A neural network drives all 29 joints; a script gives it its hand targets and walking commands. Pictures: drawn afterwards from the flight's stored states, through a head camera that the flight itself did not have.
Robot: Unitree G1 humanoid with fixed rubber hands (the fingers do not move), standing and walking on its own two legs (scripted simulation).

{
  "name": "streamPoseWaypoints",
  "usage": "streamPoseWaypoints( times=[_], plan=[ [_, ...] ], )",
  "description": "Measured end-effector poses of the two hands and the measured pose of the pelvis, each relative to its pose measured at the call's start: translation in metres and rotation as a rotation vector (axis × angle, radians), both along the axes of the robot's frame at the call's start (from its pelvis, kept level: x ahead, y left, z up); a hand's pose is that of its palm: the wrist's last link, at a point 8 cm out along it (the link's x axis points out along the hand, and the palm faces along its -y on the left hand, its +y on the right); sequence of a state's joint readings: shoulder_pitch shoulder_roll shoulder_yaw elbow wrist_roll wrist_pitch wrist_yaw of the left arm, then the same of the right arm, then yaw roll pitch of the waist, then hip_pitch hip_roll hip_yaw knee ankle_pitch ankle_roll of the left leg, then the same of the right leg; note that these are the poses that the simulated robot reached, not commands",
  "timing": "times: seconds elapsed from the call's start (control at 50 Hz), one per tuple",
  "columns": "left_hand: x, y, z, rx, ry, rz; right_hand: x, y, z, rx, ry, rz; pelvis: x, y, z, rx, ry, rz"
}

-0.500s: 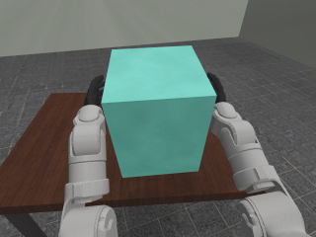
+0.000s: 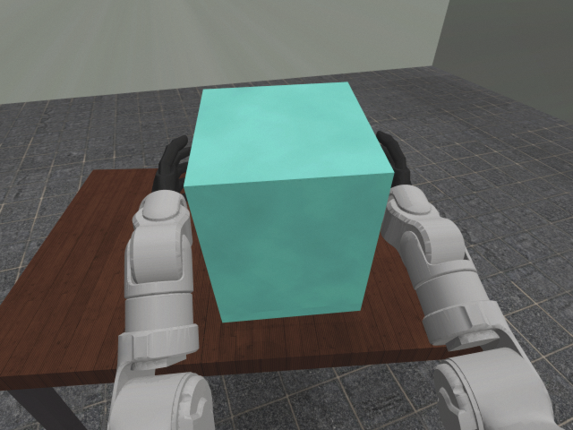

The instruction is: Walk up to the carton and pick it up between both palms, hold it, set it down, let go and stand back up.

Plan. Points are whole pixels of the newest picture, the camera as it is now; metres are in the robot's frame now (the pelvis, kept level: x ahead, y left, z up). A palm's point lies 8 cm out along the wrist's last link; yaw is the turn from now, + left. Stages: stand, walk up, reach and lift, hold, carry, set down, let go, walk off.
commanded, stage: hold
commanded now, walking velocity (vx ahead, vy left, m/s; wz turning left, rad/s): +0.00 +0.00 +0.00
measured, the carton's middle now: (284, 203) +0.38 +0.00 +0.19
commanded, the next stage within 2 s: none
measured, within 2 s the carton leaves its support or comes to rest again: neither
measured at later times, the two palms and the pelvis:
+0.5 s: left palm (169, 191) +0.36 +0.15 +0.22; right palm (392, 188) +0.37 -0.14 +0.22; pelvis +0.00 +0.00 +0.00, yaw +0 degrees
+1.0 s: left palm (169, 189) +0.36 +0.15 +0.23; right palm (393, 187) +0.36 -0.14 +0.22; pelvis +0.00 +0.00 +0.00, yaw +0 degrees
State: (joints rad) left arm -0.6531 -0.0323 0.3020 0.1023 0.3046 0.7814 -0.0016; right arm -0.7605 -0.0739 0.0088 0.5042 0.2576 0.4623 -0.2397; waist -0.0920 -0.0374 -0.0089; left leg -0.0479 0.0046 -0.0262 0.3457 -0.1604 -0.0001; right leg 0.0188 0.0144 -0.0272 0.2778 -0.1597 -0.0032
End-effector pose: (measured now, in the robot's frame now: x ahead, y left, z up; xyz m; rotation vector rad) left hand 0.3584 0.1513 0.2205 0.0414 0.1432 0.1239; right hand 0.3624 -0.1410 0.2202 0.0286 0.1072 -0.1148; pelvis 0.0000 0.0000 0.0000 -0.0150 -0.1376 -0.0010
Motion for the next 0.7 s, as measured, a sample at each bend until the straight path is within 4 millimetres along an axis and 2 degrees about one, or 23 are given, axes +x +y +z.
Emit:
streamPoseWaypoints(
  times=[0.36,0.7],
  plan=[
    [0.0066,-0.0003,0.0079,-0.007,-0.014,-0.001,0.0053,-0.0003,0.0046,-0.026,-0.014,-0.002,0.0012,-0.0018,0.0000,0.000,-0.004,0.005],
    [0.0020,0.0001,0.0029,-0.005,-0.005,-0.004,-0.0003,0.0001,-0.0025,-0.014,-0.004,-0.007,-0.0017,0.0015,-0.0003,-0.001,-0.010,0.003]
  ],
)
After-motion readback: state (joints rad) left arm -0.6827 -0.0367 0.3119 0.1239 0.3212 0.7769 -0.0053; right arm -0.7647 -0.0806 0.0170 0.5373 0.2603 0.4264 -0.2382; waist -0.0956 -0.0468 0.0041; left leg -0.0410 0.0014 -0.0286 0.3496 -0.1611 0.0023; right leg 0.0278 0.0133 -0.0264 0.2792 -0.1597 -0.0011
